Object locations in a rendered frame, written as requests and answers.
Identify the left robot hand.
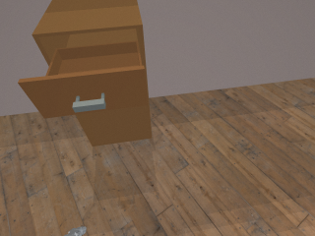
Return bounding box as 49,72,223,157
64,226,87,236

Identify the drawer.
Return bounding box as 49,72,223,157
18,40,148,119

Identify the handle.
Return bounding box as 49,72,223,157
72,92,106,113

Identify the cabinet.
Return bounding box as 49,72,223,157
32,0,153,147

